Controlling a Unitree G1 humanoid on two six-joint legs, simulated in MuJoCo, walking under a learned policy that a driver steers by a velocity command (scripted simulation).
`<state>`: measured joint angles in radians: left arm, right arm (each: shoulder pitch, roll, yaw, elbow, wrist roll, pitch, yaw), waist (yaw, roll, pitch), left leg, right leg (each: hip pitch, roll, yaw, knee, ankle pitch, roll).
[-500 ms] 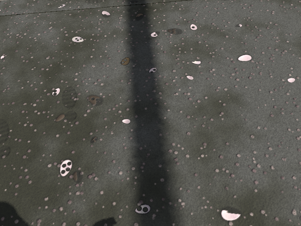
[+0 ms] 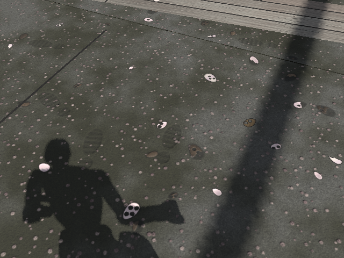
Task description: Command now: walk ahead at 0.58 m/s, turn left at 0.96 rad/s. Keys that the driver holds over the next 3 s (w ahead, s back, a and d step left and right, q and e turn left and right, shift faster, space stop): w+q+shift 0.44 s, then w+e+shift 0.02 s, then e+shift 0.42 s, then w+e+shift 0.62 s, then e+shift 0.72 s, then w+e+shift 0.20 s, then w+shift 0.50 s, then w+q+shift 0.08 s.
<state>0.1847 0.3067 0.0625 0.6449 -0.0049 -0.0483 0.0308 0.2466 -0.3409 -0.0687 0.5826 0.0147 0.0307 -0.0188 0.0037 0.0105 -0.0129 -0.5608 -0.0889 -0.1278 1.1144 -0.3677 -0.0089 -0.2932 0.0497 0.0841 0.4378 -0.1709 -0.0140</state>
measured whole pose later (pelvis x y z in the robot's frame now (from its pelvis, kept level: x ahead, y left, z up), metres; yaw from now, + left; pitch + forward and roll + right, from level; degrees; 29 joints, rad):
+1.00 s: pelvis +0.51 +0.31 -0.03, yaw +16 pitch -2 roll +0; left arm 0.40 0.29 0.08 0.73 -0.01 -0.03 -0.03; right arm 0.04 -0.23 -0.03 0.65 0.02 -0.07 0.01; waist 0.08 -0.01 0.07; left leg -0.38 -0.09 -0.06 1.39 -0.49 0.02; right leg -0.43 0.18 -0.02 0.63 -0.19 -0.20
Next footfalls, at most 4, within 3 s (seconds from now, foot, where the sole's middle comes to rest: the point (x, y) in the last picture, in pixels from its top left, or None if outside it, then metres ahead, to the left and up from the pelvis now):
0.48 left None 0.33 0.27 -0.78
0.90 right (101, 226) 0.65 0.33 -0.78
1.30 left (51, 204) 0.76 0.56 -0.78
1.74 right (124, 149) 1.06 0.28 -0.78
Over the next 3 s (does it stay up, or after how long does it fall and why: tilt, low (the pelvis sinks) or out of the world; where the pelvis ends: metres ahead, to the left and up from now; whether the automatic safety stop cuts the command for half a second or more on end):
stays up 1.16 0.06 -0.04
